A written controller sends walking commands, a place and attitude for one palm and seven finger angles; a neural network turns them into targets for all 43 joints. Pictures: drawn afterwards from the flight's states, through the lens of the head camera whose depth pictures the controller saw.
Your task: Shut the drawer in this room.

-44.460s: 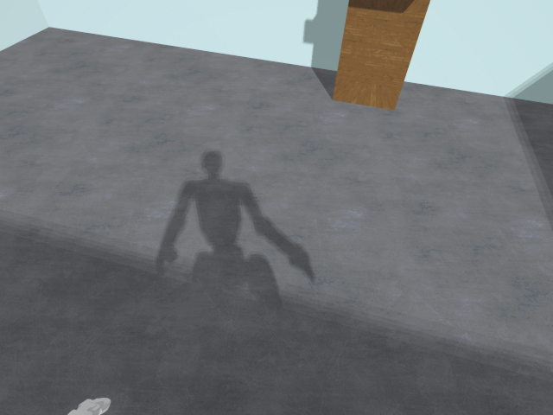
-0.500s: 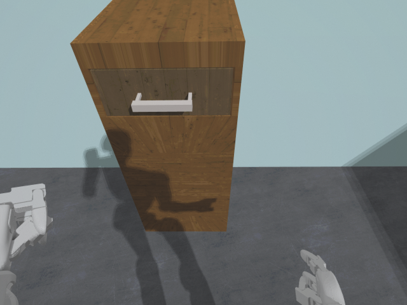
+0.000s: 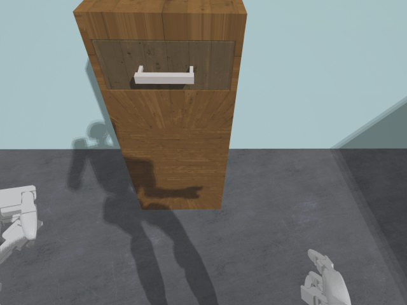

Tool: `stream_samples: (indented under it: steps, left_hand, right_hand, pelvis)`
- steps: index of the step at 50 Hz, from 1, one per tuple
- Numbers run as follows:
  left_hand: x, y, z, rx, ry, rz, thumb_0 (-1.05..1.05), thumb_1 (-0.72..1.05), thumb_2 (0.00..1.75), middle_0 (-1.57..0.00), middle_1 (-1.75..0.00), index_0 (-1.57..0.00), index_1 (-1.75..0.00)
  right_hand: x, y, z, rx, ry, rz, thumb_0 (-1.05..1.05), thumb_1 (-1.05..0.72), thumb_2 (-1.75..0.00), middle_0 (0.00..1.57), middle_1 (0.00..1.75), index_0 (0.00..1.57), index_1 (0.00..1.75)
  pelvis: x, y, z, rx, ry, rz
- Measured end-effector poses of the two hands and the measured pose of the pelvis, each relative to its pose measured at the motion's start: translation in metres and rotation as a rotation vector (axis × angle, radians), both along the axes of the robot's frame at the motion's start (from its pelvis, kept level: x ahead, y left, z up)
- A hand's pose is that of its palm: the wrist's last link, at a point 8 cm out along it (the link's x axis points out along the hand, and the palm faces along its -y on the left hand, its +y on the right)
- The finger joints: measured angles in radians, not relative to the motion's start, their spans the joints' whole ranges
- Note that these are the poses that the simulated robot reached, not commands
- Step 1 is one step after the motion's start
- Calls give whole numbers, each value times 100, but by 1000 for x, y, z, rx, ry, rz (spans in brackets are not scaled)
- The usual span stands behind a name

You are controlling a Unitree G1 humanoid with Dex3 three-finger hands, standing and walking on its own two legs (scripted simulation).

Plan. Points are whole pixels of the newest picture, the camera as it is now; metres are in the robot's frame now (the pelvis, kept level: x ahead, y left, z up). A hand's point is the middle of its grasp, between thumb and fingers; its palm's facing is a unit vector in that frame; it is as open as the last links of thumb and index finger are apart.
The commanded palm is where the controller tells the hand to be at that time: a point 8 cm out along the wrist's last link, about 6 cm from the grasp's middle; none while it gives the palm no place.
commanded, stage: step back with the hand held close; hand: left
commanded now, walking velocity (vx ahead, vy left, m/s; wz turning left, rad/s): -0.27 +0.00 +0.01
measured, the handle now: (165, 73) +0.69 +0.16 +0.10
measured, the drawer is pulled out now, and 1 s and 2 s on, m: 0.00 0.00 0.00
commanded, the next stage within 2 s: stop stepping back and stand still in 0.42 s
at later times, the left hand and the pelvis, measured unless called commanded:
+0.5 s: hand (12, 299) +0.10 +0.22 +0.17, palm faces +0.30 -0.85 -0.44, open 3.3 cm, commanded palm +0.04 +0.27 +0.19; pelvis -0.10 +0.00 +0.00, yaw -1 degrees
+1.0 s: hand out of the picture +0.01 +0.26 +0.17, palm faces +0.43 -0.83 -0.35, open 3.3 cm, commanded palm -0.07 +0.30 +0.19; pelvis -0.20 +0.02 +0.00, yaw +0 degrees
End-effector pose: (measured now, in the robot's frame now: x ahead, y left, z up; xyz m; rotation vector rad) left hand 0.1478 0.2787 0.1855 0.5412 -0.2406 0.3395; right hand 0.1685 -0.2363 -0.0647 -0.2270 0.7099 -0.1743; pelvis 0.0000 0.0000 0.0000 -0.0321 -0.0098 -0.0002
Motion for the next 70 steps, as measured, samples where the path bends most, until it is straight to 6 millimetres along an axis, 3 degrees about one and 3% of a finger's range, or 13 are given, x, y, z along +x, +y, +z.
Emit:
stream_samples:
  steps: [7, 14, 22, 29, 35, 38, 41, 48, 53, 56, 62, 70]
  left_hand:
    - [-24, 12, -6, -33, -59, -7, 2, 88, 89, -141, -160, -140, -160]
    - [-54, 23, 15, 42, -115, 18, 2, 88, 89, -141, -160, -140, -160]
    - [-79, -7, -7, -9, -24, -56, 2, 89, 89, -141, -160, -140, -160]
    - [-95, -11, 12, 33, -94, -164, 2, 88, 89, -141, -160, -140, -160]
    - [-146, -5, 9, 64, -24, -90, 2, 88, 89, -140, -160, -140, -160]
    - [-176, 1, 7, 16, -13, -32, 2, 88, 89, -140, -160, -140, -160]
    - [-190, 12, 3, -44, -42, 33, 2, 88, 89, -141, -160, -140, -160]
    - [-184, 28, -9, -110, -126, 48, 2, 89, 89, -141, -160, -141, -160]
    - [-188, 10, 16, -7, -112, -63, 2, 89, 89, -141, -160, -140, -160]
    - [-196, -3, 25, 64, -87, -101, 2, 89, 89, -141, -160, -140, -160]
    - [-207, -1, 7, 70, 10, -17, 1, 88, 89, -141, -160, -140, -160]
    - [-208, 1, -4, -48, 7, 28, 2, 88, 89, -141, -160, -140, -160]
  right_hand:
    - [-41, 7, -3, -52, 25, -9, 1, -90, -90, 21, 30, 20, 30]
    - [-71, 22, -1, -18, 39, 28, 2, -90, -90, 21, 30, 20, 30]
    - [-87, 19, -19, 19, 48, 81, 1, -90, -90, 21, 30, 20, 30]
    - [-121, 5, 0, -5, 0, 8, 2, -90, -90, 21, 30, 20, 30]
    - [-158, -10, 7, -1, -82, -15, 1, -90, -90, 21, 30, 20, 30]
    - [-184, -14, 4, -21, -1, -27, 1, -90, -90, 21, 30, 20, 30]
    - [-208, -12, 6, -53, 52, -42, 1, -90, -90, 21, 30, 20, 30]
    - [-234, 8, -3, -83, 51, -16, 2, -90, -90, 20, 30, 20, 30]
    - [-248, 33, -1, 35, -1, -7, 2, -90, -90, 21, 30, 20, 30]
    - [-253, 37, -9, 86, 2, -5, 1, -90, -90, 21, 30, 20, 30]
    - [-259, 18, -34, 88, 98, -7, 1, -90, -90, 21, 30, 20, 30]
    - [-255, -14, -9, -34, 93, -26, 2, -90, -90, 21, 30, 20, 30]
  pelvis:
    - [-26, 12, -4, -28, -11, 8]
    - [-47, 8, 3, -49, 41, 60]
    - [-96, -3, -6, -21, 82, -26]
    - [-120, -4, -4, -12, 6, -36]
    - [-158, -5, -7, 6, -22, 2]
    - [-164, -2, 1, 38, 0, -23]
    - [-167, 2, 8, 48, 20, -37]
    - [-193, 19, -1, 31, 0, 7]
    - [-204, 14, 6, 28, -14, -7]
    - [-207, 9, 4, 29, -10, -23]
    - [-214, 2, -2, 38, -12, -24]
    - [-207, 3, 9, 56, -7, -9]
